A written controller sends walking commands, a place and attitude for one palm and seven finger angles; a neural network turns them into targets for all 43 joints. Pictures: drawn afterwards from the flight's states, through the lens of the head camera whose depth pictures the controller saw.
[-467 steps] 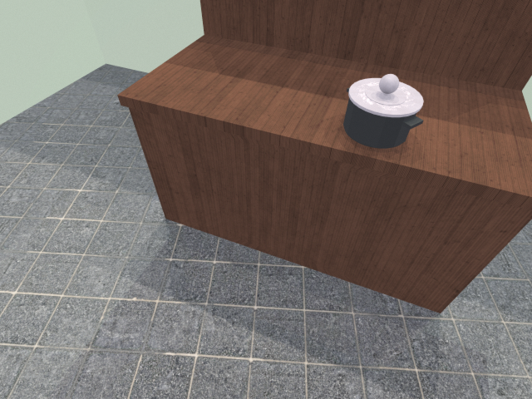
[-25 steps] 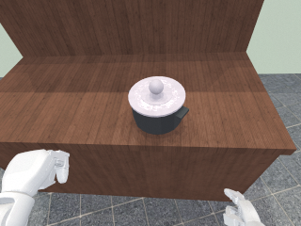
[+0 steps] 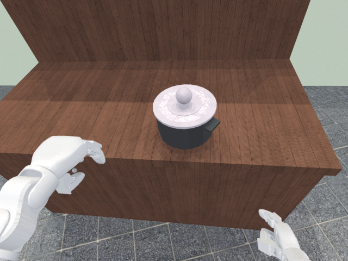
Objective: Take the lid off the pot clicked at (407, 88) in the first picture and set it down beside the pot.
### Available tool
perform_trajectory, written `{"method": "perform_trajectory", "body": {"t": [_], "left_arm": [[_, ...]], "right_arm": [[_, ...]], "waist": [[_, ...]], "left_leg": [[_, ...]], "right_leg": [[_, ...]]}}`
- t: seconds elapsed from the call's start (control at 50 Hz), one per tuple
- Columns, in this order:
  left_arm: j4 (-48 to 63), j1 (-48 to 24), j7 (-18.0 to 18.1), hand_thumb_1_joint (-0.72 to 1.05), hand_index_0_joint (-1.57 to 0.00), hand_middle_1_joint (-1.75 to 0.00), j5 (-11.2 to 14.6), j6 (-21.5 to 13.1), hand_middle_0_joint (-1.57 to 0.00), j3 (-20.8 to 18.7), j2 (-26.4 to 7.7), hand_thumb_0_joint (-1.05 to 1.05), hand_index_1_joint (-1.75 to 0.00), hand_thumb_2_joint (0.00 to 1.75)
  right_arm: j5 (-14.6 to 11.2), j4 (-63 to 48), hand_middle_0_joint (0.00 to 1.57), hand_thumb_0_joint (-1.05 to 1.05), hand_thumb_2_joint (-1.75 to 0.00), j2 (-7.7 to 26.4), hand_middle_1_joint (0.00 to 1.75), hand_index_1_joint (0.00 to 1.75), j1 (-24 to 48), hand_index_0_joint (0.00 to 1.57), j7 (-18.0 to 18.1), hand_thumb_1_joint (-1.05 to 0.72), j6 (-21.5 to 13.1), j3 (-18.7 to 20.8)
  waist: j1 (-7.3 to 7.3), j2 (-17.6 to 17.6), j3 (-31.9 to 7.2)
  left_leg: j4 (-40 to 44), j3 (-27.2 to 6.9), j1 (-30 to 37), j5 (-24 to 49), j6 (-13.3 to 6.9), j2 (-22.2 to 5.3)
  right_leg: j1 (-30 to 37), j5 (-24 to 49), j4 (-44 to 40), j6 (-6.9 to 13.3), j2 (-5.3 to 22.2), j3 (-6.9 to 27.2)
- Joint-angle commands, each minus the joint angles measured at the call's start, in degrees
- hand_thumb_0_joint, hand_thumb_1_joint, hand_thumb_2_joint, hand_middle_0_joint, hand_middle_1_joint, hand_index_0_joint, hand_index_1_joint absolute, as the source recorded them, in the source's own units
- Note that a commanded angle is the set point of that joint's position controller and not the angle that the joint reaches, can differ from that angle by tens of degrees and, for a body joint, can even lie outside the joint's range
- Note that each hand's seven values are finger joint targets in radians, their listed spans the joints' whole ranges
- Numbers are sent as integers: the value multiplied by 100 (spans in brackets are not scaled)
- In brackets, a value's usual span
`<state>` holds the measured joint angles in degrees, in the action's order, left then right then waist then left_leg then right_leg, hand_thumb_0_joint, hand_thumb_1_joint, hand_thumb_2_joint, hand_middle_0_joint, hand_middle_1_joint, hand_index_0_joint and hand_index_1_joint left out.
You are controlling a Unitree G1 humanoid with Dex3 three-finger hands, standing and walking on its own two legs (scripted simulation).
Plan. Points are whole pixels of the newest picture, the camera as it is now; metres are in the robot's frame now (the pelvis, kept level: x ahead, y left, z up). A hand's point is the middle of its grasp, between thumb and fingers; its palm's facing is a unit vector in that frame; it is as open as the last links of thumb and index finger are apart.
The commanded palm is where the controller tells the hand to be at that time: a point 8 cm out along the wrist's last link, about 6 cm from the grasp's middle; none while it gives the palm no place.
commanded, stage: reach forward and open the fingers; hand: left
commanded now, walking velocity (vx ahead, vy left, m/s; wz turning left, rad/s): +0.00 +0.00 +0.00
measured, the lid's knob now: (183, 95) +0.56 +0.05 +0.06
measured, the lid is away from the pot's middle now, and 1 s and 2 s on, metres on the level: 0.00 0.00 0.00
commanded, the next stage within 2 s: move the open hand above the knob in 0.36 s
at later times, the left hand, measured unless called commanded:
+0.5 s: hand (82, 137) +0.31 +0.24 +0.15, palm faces -0.13 -0.08 -0.99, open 10.3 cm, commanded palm +0.29 +0.23 +0.21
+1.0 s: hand (121, 109) +0.39 +0.18 +0.16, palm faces -0.13 -0.04 -0.99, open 10.3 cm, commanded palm +0.36 +0.17 +0.21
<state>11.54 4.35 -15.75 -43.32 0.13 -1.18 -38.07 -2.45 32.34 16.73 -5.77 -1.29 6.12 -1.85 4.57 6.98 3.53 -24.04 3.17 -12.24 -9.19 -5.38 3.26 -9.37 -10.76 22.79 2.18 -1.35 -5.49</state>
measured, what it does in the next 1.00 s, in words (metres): stands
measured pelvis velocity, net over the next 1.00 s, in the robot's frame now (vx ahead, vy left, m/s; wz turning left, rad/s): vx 0.01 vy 0.00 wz -0.01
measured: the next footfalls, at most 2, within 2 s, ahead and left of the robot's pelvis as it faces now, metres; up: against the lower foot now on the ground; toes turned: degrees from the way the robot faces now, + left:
none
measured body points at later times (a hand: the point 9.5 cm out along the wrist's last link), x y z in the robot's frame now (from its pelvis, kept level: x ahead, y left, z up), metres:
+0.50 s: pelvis +0.00 +0.00 +0.00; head +0.01 -0.05 +0.45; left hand +0.31 +0.24 +0.20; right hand +0.22 -0.21 -0.10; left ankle +0.05 +0.06 -0.74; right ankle +0.02 -0.10 -0.74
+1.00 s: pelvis +0.01 +0.00 +0.00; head +0.03 -0.05 +0.45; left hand +0.39 +0.18 +0.21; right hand +0.21 -0.22 -0.11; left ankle +0.05 +0.06 -0.74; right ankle +0.02 -0.10 -0.74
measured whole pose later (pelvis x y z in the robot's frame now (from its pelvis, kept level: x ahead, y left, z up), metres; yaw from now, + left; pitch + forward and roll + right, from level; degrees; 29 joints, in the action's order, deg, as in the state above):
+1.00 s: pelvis +0.01 +0.00 +0.00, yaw -1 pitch -1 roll +0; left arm -8.1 -31.3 -19.6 -47.0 13.4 13.2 -31.6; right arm -4.1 34.3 16.6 -4.7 -4.3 8.0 -2.8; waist 2.1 6.4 2.8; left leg -22.3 3.8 -12.2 -9.3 -5.0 3.8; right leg -10.9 -12.2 24.0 2.5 -0.9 -4.5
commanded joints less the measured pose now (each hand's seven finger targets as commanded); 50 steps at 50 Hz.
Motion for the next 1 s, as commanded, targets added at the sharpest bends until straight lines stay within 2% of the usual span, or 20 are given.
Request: {"method": "perform_trajectory", "body": {"t": [0.0,0.04,0.1,0.14,0.18,0.24,0.28,0.34,0.4,0.44,0.48,0.56,0.68,0.74,0.8,0.84,0.86,0.9,0.94,0.98], "left_arm": [[380,-2043,332,-25,-83,-15,-110,-31,-83,-1551,-2011,0,-15,136],[75,-1954,303,-31,-80,-8,-24,151,-80,-1277,-1527,0,-8,139],[515,-1604,168,-32,-81,-8,284,279,-81,-566,-820,0,-8,140],[904,-1392,31,-32,-81,-8,156,395,-81,-282,-579,0,-8,141],[989,-2131,-13,-33,-81,-8,-77,401,-81,-634,-1301,0,-8,142],[577,-3138,101,-33,-81,-8,-348,354,-81,-1702,-2538,0,-8,143],[44,-3643,102,-33,-81,-8,-258,286,-81,-1400,-2192,0,-8,143],[171,-2899,48,-33,-81,-8,133,378,-81,-757,-1112,0,-8,143],[151,-2114,-215,-34,-81,-8,205,689,-81,-100,-472,0,-8,144],[249,-2434,-324,-34,-82,-8,-50,853,-82,-177,-691,0,-8,146],[239,-3756,-333,-34,-82,-8,-176,839,-82,-425,-1355,0,-8,146],[435,-5558,-187,-34,-82,-8,-439,725,-82,-592,-1979,0,-8,146],[-1099,-3948,-425,-34,-82,-8,-185,1227,-82,294,-392,0,-8,146],[-505,-3864,-563,-34,-82,-8,-247,1264,-82,949,283,0,-8,146],[434,-5424,-451,-34,-82,-8,-488,1195,-82,447,-777,0,-8,146],[13,-5970,-265,-34,-82,-8,-614,1247,-82,-345,-1674,0,-8,146],[-379,-6485,-189,-34,-82,-8,-763,1277,-82,-395,-1837,0,-8,146],[-1204,-6314,-74,-34,-82,-8,-647,1374,-82,-23,-1241,0,-8,146],[-1161,-5755,-60,-34,-82,-8,-378,1427,-82,400,-412,0,-8,146],[-1149,-4985,-152,-34,-82,-8,-239,1509,-82,913,269,0,-8,146]], "right_arm": [[-37,-780,20,0,-90,542,30,30,951,20,47,-90,-219,171],[-114,-836,20,0,-90,586,30,30,1052,20,-27,-90,-179,188],[-111,-923,20,0,-90,585,30,30,994,20,-164,-90,-192,259],[-113,-1078,20,0,-90,552,30,30,1177,20,-245,-90,-277,265],[-82,-897,20,0,-90,621,30,30,1006,20,-208,-90,-224,275],[-89,-808,20,0,-90,665,30,30,1082,20,-68,-90,-248,189],[-105,-728,20,0,-90,560,30,30,1022,20,-21,-90,-209,136],[-159,-945,20,0,-90,545,30,30,1076,20,-146,-90,-276,200],[-142,-925,20,0,-90,621,30,30,947,20,-293,-90,-161,273],[-197,-999,20,0,-90,659,30,30,1124,20,-310,-90,-107,239],[-191,-874,20,0,-90,693,30,30,1030,20,-195,-90,-81,213],[-151,-753,20,0,-90,597,30,30,1100,20,-78,-90,-394,157],[-194,-757,20,0,-90,656,30,30,830,20,-309,-90,-127,214],[-264,-1022,20,0,-90,593,30,30,1122,20,-432,-90,-70,201],[-207,-956,20,0,-90,609,30,30,1118,20,-383,-90,-60,222],[-191,-852,20,0,-90,646,30,30,1042,20,-296,-90,-113,176],[-165,-695,20,0,-90,577,30,30,937,20,-262,-90,-152,126],[-198,-609,20,0,-90,544,30,30,873,20,-244,-90,-74,95],[-241,-751,20,0,-90,550,30,30,945,20,-333,-90,-86,137],[-217,-782,20,0,-90,544,30,30,903,20,-424,-90,-60,188]], "waist": [[-17,-272,-1128],[-48,-169,-788],[-39,-166,-1190],[-82,-31,-1489],[-103,-246,-1545],[-54,-383,-1443],[-55,-333,-1304],[-51,108,-1492],[-82,-376,-1401],[-189,-571,-1266],[-243,-668,-1274],[-182,267,-2240],[-167,-799,-1576],[-288,-569,-1512],[-239,-194,-2131],[-210,-352,-2255],[-185,-396,-2368],[-189,-617,-1891],[-204,-312,-1944],[-164,-402,-2077]], "left_leg": [[458,-804,581,266,149,-243],[544,-815,470,214,176,-222],[512,-799,749,489,199,-228],[416,-811,940,743,183,-222],[456,-805,901,684,159,-240],[478,-817,664,440,121,-241],[535,-810,658,383,140,-235],[478,-861,953,704,178,-201],[472,-727,873,868,218,-193],[430,-665,742,710,170,-177],[502,-635,693,414,148,-175],[420,-913,1223,700,156,-165],[462,-623,758,997,196,-88],[354,-606,836,990,177,-95],[365,-734,1161,1097,180,-149],[325,-788,1034,971,133,-172],[349,-764,915,1047,159,-171],[452,-697,675,940,186,-163],[425,-690,846,1014,196,-123],[350,-611,920,1244,227,-92]], "right_leg": [[-40,-188,-481,32,46,594],[-239,-237,-542,92,-51,613],[-37,114,-428,18,32,522],[-1,319,-376,42,-31,590],[30,320,-388,-15,-8,536],[80,30,-402,51,-63,643],[-21,-91,-410,51,15,557],[-70,206,-357,90,-37,543],[-6,532,-382,9,17,450],[-117,405,-427,16,-67,502],[-118,130,-447,-37,-14,482],[101,207,-255,76,-14,596],[133,798,-305,53,-22,444],[-87,714,-251,70,-43,415],[149,727,-165,64,-24,485],[267,666,-147,93,-65,576],[380,721,-95,105,-29,626],[224,645,-127,98,-41,549],[86,631,-134,133,-68,502],[182,929,-101,99,-7,473]]}}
